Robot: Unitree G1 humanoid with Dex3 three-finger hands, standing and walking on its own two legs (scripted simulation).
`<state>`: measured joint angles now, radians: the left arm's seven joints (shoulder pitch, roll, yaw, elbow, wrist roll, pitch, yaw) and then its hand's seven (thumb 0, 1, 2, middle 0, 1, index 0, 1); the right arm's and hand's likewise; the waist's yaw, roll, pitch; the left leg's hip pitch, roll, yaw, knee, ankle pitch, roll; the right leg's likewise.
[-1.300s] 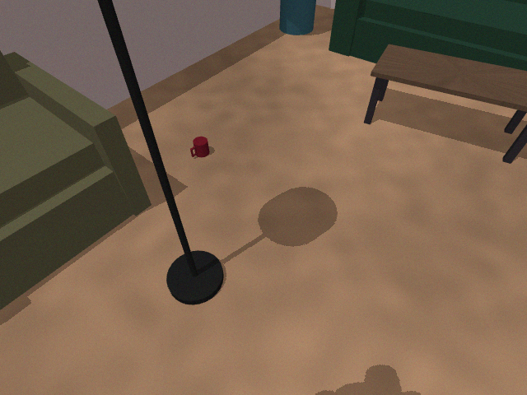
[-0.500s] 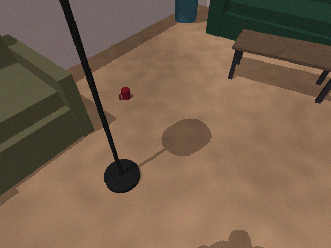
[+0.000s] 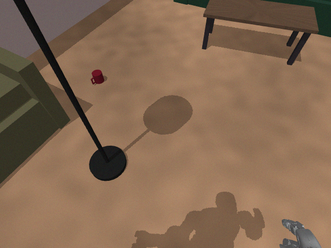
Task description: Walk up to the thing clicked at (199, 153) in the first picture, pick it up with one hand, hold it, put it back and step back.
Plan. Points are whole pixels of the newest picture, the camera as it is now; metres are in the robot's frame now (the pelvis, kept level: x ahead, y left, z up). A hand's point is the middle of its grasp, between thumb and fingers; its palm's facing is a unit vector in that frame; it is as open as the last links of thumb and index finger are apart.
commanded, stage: walk up
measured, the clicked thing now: (96, 78) +1.42 +0.67 -0.73
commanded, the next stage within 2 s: none
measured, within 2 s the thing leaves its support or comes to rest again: neither
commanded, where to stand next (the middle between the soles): +0.06 -0.01 m, yaw -44 degrees
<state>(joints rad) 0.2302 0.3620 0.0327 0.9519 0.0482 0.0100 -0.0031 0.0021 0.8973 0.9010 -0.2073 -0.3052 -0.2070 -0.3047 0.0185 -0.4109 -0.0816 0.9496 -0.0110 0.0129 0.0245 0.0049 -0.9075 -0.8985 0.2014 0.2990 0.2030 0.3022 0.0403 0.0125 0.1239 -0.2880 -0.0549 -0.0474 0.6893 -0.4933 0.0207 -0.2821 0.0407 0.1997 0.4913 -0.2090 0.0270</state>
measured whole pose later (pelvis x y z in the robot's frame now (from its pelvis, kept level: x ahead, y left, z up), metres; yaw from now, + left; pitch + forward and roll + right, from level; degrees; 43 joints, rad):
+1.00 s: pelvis +0.02 +0.03 -0.02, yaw -34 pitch -4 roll -1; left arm 0.26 0.42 0.06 0.77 0.01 0.06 0.00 0.00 0.90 0.90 -0.20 -0.30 -0.20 -0.30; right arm 0.23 -0.36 -0.05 0.79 -0.02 -0.02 -0.01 0.01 -0.91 -0.90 0.20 0.30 0.20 0.30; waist 0.01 -0.07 0.14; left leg -0.33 0.05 0.06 0.69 -0.30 0.02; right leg -0.42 0.11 0.14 1.09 -0.50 -0.02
